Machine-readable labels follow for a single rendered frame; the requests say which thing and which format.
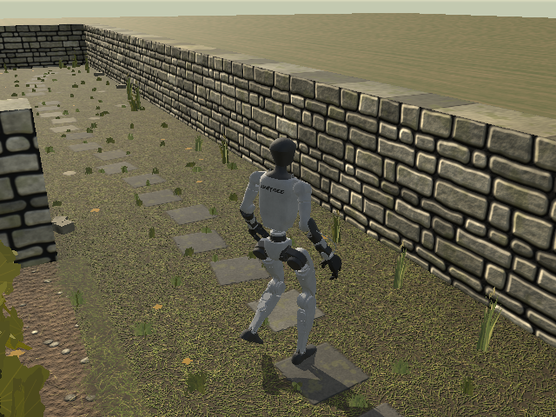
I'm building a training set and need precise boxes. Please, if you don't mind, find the right robot upper arm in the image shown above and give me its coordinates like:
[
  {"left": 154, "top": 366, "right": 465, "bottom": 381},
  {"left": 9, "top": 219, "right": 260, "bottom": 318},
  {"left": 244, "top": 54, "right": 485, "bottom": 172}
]
[{"left": 293, "top": 179, "right": 312, "bottom": 232}]

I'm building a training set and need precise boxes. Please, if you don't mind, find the robot torso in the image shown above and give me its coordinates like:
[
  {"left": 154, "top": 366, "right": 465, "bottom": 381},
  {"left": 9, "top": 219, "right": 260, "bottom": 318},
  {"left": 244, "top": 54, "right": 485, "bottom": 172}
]
[{"left": 259, "top": 169, "right": 299, "bottom": 262}]

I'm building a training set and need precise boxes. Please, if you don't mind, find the right robot foot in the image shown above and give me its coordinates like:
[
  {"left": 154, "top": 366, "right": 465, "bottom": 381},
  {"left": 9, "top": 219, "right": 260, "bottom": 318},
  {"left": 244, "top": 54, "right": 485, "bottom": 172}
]
[{"left": 291, "top": 344, "right": 316, "bottom": 365}]

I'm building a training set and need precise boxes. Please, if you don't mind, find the robot left forearm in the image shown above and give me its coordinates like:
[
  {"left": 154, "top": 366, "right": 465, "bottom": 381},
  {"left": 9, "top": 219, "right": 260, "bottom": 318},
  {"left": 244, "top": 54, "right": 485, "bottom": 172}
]
[{"left": 240, "top": 205, "right": 258, "bottom": 229}]

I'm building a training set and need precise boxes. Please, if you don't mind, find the robot right hand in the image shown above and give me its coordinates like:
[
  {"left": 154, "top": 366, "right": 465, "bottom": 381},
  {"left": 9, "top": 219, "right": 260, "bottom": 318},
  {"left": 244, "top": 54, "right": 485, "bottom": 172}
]
[{"left": 321, "top": 254, "right": 342, "bottom": 280}]

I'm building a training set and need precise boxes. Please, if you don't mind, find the left robot upper arm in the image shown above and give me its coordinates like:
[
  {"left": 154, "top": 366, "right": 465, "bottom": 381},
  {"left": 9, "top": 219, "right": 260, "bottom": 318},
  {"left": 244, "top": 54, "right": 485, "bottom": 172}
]
[{"left": 240, "top": 171, "right": 267, "bottom": 214}]

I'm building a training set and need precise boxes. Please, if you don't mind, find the robot left hand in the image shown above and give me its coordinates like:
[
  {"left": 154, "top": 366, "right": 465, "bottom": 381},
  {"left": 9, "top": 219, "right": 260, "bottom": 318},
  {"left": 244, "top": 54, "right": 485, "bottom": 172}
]
[{"left": 248, "top": 222, "right": 270, "bottom": 241}]

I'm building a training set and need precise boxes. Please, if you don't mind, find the robot right forearm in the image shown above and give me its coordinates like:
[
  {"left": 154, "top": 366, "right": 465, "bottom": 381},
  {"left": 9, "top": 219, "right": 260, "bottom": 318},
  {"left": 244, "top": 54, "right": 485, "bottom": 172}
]
[{"left": 307, "top": 218, "right": 334, "bottom": 261}]

